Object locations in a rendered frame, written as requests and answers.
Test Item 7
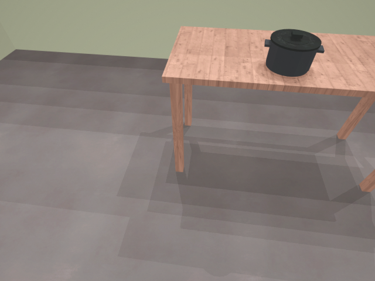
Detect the table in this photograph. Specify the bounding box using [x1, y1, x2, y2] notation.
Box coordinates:
[162, 26, 375, 192]

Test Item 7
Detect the pot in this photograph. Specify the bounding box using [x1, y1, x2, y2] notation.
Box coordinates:
[264, 39, 324, 77]

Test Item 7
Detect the lid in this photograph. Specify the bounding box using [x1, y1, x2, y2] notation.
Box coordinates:
[270, 29, 322, 52]

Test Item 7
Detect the knob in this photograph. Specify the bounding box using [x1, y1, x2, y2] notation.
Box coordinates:
[291, 30, 303, 39]

